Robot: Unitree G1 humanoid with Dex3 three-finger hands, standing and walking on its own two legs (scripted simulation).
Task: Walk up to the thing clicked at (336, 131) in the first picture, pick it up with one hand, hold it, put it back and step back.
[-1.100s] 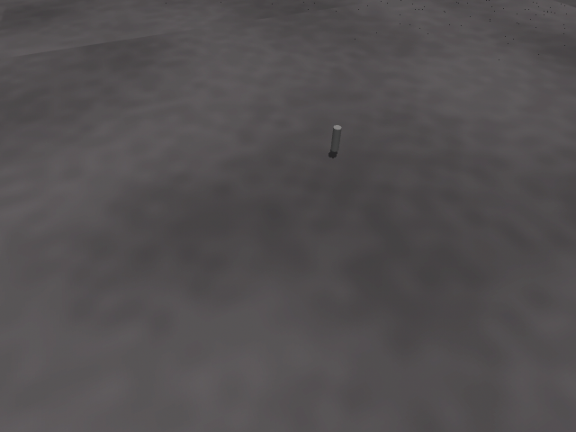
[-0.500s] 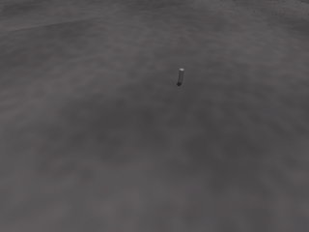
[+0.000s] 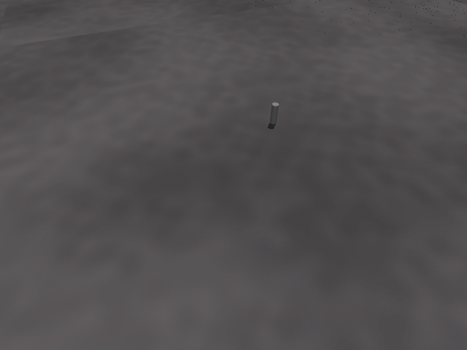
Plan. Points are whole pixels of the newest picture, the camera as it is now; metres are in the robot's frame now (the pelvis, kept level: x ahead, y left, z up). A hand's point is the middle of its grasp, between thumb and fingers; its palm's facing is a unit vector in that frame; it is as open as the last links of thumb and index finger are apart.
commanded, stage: stand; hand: left
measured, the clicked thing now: (274, 113) +1.72 -0.28 -0.71
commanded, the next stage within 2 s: walk up in 0.02 s
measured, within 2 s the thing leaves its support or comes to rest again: neither
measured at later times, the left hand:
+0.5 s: hand (153, 322) +0.22 +0.17 -0.13, palm faces -0.13 -0.91 -0.40, open 7.4 cm
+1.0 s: hand (190, 202) +0.53 +0.13 -0.16, palm faces -0.32 -0.88 -0.34, open 7.4 cm
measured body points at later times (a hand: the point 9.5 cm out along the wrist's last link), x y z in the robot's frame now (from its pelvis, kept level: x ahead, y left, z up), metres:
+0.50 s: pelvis +0.12 -0.10 -0.02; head +0.11 -0.13 +0.43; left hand +0.23 +0.21 -0.11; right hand +0.14 -0.45 -0.14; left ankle +0.12 +0.04 -0.68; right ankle +0.13 -0.22 -0.75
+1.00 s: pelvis +0.38 -0.12 -0.01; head +0.40 -0.10 +0.44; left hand +0.55 +0.17 -0.13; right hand +0.36 -0.45 -0.10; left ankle +0.43 -0.01 -0.75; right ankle +0.36 -0.27 -0.68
